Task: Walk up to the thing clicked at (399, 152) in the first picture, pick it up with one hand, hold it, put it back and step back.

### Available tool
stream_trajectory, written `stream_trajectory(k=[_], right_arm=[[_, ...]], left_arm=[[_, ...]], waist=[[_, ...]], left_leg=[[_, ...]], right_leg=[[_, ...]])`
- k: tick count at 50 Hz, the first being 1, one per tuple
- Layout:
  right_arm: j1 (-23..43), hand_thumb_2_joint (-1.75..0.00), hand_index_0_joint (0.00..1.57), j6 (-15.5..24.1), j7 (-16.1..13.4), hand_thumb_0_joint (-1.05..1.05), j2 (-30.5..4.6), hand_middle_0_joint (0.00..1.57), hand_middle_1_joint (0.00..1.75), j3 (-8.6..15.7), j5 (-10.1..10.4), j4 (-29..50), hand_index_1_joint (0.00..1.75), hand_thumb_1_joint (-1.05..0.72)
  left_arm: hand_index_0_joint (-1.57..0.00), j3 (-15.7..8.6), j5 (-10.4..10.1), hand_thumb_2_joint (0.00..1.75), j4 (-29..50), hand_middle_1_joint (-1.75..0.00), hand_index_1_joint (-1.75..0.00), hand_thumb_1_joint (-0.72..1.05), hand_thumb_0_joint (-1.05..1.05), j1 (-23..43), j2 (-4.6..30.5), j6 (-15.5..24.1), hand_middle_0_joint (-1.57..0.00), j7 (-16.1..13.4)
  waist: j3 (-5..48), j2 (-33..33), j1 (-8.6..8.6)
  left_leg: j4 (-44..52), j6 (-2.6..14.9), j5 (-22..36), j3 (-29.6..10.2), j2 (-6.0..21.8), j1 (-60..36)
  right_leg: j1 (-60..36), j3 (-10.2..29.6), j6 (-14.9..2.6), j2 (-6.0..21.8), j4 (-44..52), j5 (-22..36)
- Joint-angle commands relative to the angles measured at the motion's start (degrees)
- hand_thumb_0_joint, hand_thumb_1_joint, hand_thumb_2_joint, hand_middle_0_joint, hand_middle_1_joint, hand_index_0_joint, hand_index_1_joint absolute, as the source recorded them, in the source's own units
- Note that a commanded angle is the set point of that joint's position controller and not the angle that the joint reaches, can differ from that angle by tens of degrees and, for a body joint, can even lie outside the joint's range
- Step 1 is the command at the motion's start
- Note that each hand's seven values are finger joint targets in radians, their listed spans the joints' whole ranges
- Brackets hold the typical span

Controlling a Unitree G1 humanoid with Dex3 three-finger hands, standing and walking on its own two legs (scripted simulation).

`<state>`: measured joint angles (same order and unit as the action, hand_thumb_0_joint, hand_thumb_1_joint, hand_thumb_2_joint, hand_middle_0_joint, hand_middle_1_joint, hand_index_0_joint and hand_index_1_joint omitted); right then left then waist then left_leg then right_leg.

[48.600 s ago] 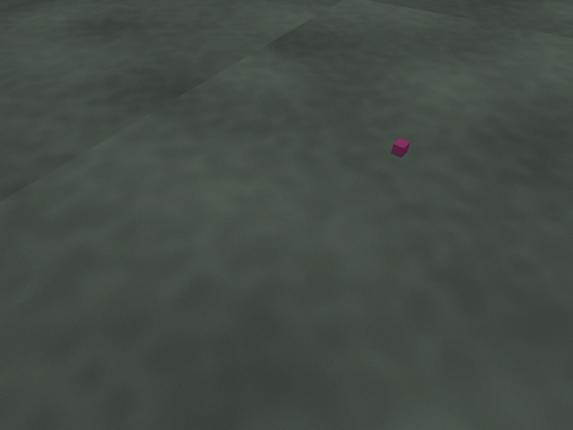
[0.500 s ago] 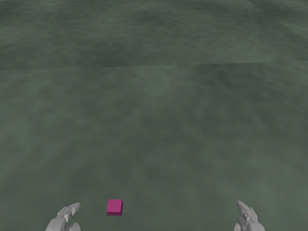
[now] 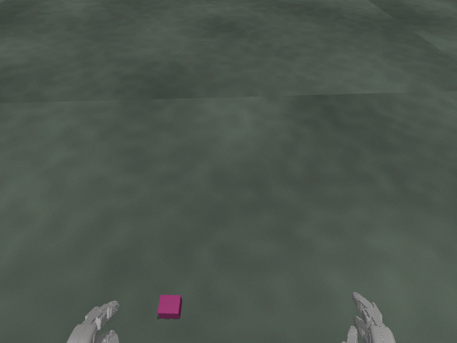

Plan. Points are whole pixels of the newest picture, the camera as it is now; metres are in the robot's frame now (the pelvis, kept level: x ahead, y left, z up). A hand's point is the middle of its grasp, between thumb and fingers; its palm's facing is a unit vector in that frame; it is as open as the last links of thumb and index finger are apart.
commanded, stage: home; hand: left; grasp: from above
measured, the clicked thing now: (170, 306) +0.44 +0.22 -0.69
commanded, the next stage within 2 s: stand in 0.80 s
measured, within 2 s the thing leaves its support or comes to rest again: neither
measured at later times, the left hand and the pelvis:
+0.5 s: hand out of the picture +0.16 +0.18 -0.04, palm faces +0.04 -0.98 -0.20, open 7.4 cm; pelvis +0.00 +0.00 +0.00, yaw +0 degrees
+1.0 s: hand out of the picture +0.17 +0.21 -0.07, palm faces +0.02 -0.96 -0.30, open 7.4 cm; pelvis +0.00 +0.01 +0.01, yaw +0 degrees
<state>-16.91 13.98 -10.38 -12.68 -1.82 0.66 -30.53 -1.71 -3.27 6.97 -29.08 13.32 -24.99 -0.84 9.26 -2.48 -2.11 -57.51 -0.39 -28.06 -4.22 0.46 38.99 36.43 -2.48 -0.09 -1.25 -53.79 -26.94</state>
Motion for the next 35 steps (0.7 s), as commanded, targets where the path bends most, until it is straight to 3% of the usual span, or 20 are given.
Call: stream_trajectory(k=[1, 3, 6, 7, 8, 11, 14, 15, 17, 18, 22, 25, 26, 27, 28, 29, 31, 34, 35], right_arm=[[3.9, -0.90, 0.20, 3.3, -0.9, 0.00, -7.0, 0.20, 0.30, 2.8, -0.2, 9.2, 0.30, -0.90], [3.7, -0.90, 0.20, 3.0, -0.8, 0.00, -7.3, 0.20, 0.30, 3.0, -0.2, 9.3, 0.30, -0.90], [3.5, -0.90, 0.20, 3.1, -0.7, 0.00, -6.8, 0.20, 0.30, 2.7, -0.3, 9.0, 0.30, -0.90], [3.8, -0.90, 0.20, 3.0, -0.8, 0.00, -6.8, 0.20, 0.30, 2.7, -0.2, 9.4, 0.30, -0.90], [3.6, -0.90, 0.20, 2.9, -0.8, 0.00, -7.2, 0.20, 0.30, 2.9, -0.2, 9.5, 0.30, -0.90], [3.2, -0.90, 0.20, 2.7, -0.7, 0.00, -7.1, 0.20, 0.30, 2.9, -0.3, 9.2, 0.30, -0.90], [3.5, -0.90, 0.20, 2.7, -0.9, 0.00, -7.1, 0.20, 0.30, 3.0, -0.3, 9.4, 0.30, -0.90], [3.3, -0.90, 0.20, 2.7, -0.8, 0.00, -6.8, 0.20, 0.30, 2.8, -0.3, 9.0, 0.30, -0.90], [3.6, -0.90, 0.20, 2.8, -0.8, 0.00, -7.1, 0.20, 0.30, 2.9, -0.2, 9.5, 0.30, -0.90], [3.5, -0.90, 0.20, 2.7, -0.7, 0.00, -7.3, 0.20, 0.30, 3.0, -0.2, 9.2, 0.30, -0.90], [3.2, -0.90, 0.20, 2.8, -0.8, 0.00, -6.8, 0.20, 0.30, 2.8, -0.2, 9.1, 0.30, -0.90], [3.4, -0.90, 0.20, 2.8, -0.9, 0.00, -7.0, 0.20, 0.30, 3.0, -0.2, 9.3, 0.30, -0.90], [3.5, -0.90, 0.20, 2.7, -0.8, 0.00, -7.2, 0.20, 0.30, 2.9, -0.1, 9.5, 0.30, -0.90], [3.4, -0.90, 0.20, 2.6, -0.7, 0.00, -7.4, 0.20, 0.30, 3.1, -0.2, 9.5, 0.30, -0.90], [3.4, -0.90, 0.20, 2.5, -0.6, 0.00, -7.2, 0.20, 0.30, 3.0, -0.3, 9.4, 0.30, -0.90], [3.3, -0.90, 0.20, 2.6, -0.7, 0.00, -7.5, 0.20, 0.30, 3.3, -0.2, 9.6, 0.30, -0.90], [3.4, -0.90, 0.20, 2.4, -0.7, 0.00, -7.3, 0.20, 0.30, 3.1, -0.2, 9.7, 0.30, -0.90], [3.1, -0.90, 0.20, 2.3, -0.6, 0.00, -6.8, 0.20, 0.30, 2.8, -0.2, 9.6, 0.30, -0.90], [3.6, -0.90, 0.20, 2.3, -0.7, 0.00, -7.2, 0.20, 0.30, 3.0, -0.1, 10.0, 0.30, -0.90]], left_arm=[[-0.20, -3.7, 0.3, 0.90, 10.3, -0.30, -0.30, 0.90, 0.00, 1.2, 5.6, 2.7, -0.20, -0.8], [-0.20, -3.9, 0.4, 0.90, 12.9, -0.30, -0.30, 0.90, 0.00, 2.7, 7.0, 3.1, -0.20, -0.8], [-0.20, -2.5, 0.3, 0.90, 8.9, -0.30, -0.30, 0.90, 0.00, 0.1, 4.5, 2.7, -0.20, -0.5], [-0.20, -3.0, 0.3, 0.90, 9.8, -0.30, -0.30, 0.90, 0.00, 0.5, 5.0, 2.7, -0.20, -0.6], [-0.20, -4.2, 0.0, 0.90, 12.9, -0.30, -0.30, 0.90, 0.00, 2.0, 6.6, 3.0, -0.20, -0.7], [-0.20, -3.1, 0.3, 0.90, 10.6, -0.30, -0.30, 0.90, 0.00, -0.2, 5.5, 2.7, -0.20, -0.7], [-0.20, -3.9, 0.6, 0.90, 13.0, -0.30, -0.30, 0.90, 0.00, 2.3, 7.0, 3.3, -0.20, -1.1], [-0.20, -2.4, 0.6, 0.90, 9.9, -0.30, -0.30, 0.90, 0.00, 0.8, 4.9, 2.9, -0.20, -0.9], [-0.20, -2.9, 0.3, 0.90, 10.9, -0.30, -0.30, 0.90, 0.00, 1.4, 5.2, 2.7, -0.20, -0.8], [-0.20, -4.4, 0.3, 0.90, 12.1, -0.30, -0.30, 0.90, 0.00, 2.3, 6.7, 3.0, -0.20, -0.9], [-0.20, -2.8, 0.4, 0.90, 10.8, -0.30, -0.30, 0.90, 0.00, 1.0, 5.6, 2.7, -0.20, -0.8], [-0.20, -4.1, 0.3, 0.90, 12.6, -0.30, -0.30, 0.90, 0.00, 1.6, 6.6, 2.6, -0.20, -1.0], [-0.20, -2.4, 0.2, 0.90, 9.7, -0.30, -0.30, 0.90, 0.00, -0.7, 4.6, 2.2, -0.20, -0.7], [-0.20, -4.1, 0.2, 0.90, 13.9, -0.30, -0.30, 0.90, 0.00, 1.7, 6.8, 2.6, -0.20, -0.9], [-0.20, -2.8, 0.5, 0.90, 9.5, -0.30, -0.30, 0.90, 0.00, -0.7, 5.0, 2.2, -0.20, -0.8], [-0.20, -4.0, 0.3, 0.90, 14.1, -0.30, -0.30, 0.90, 0.00, 2.1, 6.9, 2.8, -0.20, -1.0], [-0.20, -3.4, 0.6, 0.90, 12.2, -0.30, -0.30, 0.90, 0.00, 0.7, 6.5, 2.8, -0.20, -1.0], [-0.20, -2.6, 0.5, 0.90, 11.5, -0.30, -0.30, 0.90, 0.00, 1.0, 5.4, 2.6, -0.20, -1.0], [-0.20, -3.7, 0.3, 0.90, 12.0, -0.30, -0.30, 0.90, 0.00, 1.0, 6.5, 2.5, -0.20, -1.1]], waist=[[3.2, -0.7, 0.09], [4.8, -0.4, -0.18], [2.3, 0.6, -0.48], [3.4, 0.0, -0.15], [5.8, -0.6, -0.03], [5.9, 0.0, -0.50], [4.5, 0.0, -0.14], [3.6, 0.3, -0.52], [4.3, -0.5, -0.57], [3.9, -1.3, 0.15], [3.0, 0.5, -0.54], [4.7, -0.6, 0.03], [3.6, 0.2, -0.41], [4.9, -1.2, 0.29], [4.3, -0.8, -0.47], [5.0, -1.4, 0.19], [5.1, -0.6, -0.13], [3.3, -0.7, -0.10], [3.3, -0.1, -0.03]], left_leg=[[9.6, 1.44, 10.5, 1.2, -0.7, -4.6], [9.5, 1.48, 11.3, 1.0, -0.7, -5.1], [9.4, 1.57, 10.1, 1.2, -0.7, -4.2], [9.2, 1.53, 10.5, 1.3, -0.8, -4.2], [9.0, 1.55, 11.7, 1.3, -0.8, -5.3], [8.4, 1.49, 14.9, 1.4, -0.7, -5.7], [8.9, 1.43, 13.8, 1.1, -0.5, -5.1], [9.2, 1.35, 13.0, 0.9, -0.5, -4.7], [9.5, 1.33, 12.7, 0.7, -0.4, -5.0], [9.8, 1.24, 11.9, 0.6, -0.4, -4.8], [9.1, 1.58, 11.0, 1.0, -0.7, -4.5], [9.0, 1.46, 11.8, 1.4, -0.7, -4.9], [9.3, 1.44, 12.1, 1.0, -0.6, -4.9], [9.5, 1.24, 12.9, 0.8, -0.3, -5.4], [9.4, 1.19, 13.5, 0.8, -0.4, -5.3], [9.4, 1.12, 14.2, 0.7, -0.3, -5.7], [9.1, 1.17, 15.1, 0.5, -0.4, -5.5], [9.6, 1.20, 12.1, 0.5, -0.5, -4.4], [9.4, 1.42, 11.1, 0.7, -0.5, -4.2]], right_leg=[[-1.7, -0.5, -0.29, -0.4, 9.1, 9.1], [-2.3, -0.5, -0.30, -0.5, 8.9, 9.8], [-1.3, -0.4, -0.17, -0.5, 9.0, 8.9], [-1.5, -0.4, -0.26, -0.5, 9.1, 9.1], [-2.6, -0.4, -0.29, -0.5, 8.8, 10.2], [-2.9, -0.3, -0.29, -0.5, 8.2, 13.2], [-2.3, -0.6, -0.40, -0.6, 8.1, 11.9], [-1.7, -0.6, -0.40, -0.6, 8.1, 11.2], [-1.9, -0.7, -0.49, -0.6, 8.2, 10.8], [-1.8, -0.7, -0.46, -0.7, 8.2, 10.1], [-1.6, -0.5, -0.22, -0.6, 8.9, 9.7], [-2.0, -0.3, -0.35, -0.5, 8.7, 10.3], [-1.9, -0.6, -0.31, -0.6, 8.5, 10.5], [-2.4, -0.8, -0.52, -0.8, 7.9, 10.9], [-1.9, -0.8, -0.50, -0.8, 7.8, 11.3], [-2.3, -0.9, -0.64, -0.8, 7.5, 11.7], [-2.5, -0.9, -0.62, -0.8, 7.4, 12.5], [-1.3, -0.8, -0.60, -0.7, 7.8, 10.2], [-1.5, -0.7, -0.48, -0.7, 8.3, 9.5]])
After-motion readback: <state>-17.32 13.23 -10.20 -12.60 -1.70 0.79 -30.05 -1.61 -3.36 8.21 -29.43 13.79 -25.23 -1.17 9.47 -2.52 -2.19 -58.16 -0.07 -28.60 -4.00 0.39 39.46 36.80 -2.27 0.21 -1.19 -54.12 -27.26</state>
